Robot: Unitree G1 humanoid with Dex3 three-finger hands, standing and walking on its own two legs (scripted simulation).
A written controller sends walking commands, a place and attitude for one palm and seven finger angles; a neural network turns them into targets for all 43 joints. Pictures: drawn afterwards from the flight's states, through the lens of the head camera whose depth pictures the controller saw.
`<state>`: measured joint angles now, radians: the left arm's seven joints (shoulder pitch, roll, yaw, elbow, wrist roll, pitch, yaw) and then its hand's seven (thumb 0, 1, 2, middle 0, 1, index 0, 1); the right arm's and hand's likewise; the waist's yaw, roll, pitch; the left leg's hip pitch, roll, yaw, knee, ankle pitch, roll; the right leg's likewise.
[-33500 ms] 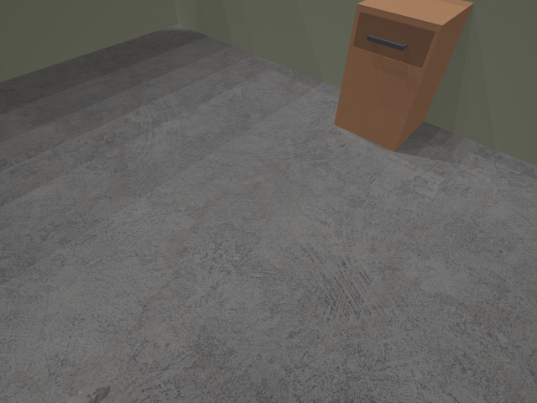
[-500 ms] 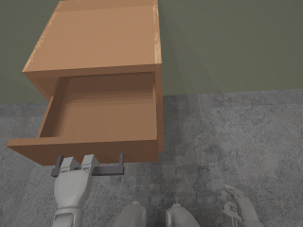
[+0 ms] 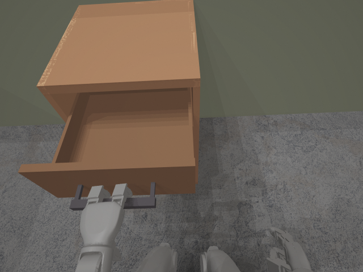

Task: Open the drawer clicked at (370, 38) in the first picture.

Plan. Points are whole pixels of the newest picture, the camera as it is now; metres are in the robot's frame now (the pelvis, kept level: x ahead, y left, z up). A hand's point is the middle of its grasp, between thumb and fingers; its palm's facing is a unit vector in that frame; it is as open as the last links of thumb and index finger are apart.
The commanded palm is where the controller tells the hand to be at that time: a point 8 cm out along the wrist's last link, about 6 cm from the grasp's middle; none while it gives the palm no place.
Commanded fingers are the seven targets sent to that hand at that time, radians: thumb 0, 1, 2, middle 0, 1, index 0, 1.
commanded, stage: lift the hand off the handle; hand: left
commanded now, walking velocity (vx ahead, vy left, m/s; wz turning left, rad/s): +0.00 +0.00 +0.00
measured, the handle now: (115, 195) +0.30 +0.19 -0.05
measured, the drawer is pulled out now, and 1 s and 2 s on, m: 0.24 0.24 0.24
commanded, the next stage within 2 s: none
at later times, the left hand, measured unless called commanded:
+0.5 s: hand (112, 215) +0.25 +0.18 -0.05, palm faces -0.05 -0.10 -0.99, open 13.7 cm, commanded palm +0.23 +0.18 +0.01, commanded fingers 0.00 -0.50 0.30 -0.30 -1.20 -0.30 -1.20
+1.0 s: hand (108, 211) +0.25 +0.18 -0.01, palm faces -0.04 -0.11 -0.99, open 13.6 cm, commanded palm +0.23 +0.17 +0.05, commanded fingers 0.00 -0.50 0.30 -0.30 -1.20 -0.30 -1.20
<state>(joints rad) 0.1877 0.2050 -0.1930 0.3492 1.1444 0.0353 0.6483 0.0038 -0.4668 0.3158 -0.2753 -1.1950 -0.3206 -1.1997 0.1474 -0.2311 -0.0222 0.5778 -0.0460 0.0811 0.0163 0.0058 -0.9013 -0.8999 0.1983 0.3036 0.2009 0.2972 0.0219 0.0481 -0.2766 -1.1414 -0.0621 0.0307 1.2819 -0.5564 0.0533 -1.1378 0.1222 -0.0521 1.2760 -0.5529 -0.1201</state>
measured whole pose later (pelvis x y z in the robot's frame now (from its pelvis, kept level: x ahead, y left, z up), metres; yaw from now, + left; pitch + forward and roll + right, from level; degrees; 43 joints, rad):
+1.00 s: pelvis +0.01 +0.01 +0.04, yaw -1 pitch +18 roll +0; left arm 0.19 0.22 -0.24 0.32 1.10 0.09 0.59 0.00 -0.49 0.31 -0.32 -1.20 -0.35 -1.21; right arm 0.17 -0.22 -0.02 0.56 -0.02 0.11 0.02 0.01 -0.90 -0.90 0.20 0.30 0.20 0.30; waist 0.02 0.06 -0.24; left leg -0.90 -0.06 0.03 1.09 -0.50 0.06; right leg -0.90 0.13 -0.02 1.08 -0.49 -0.11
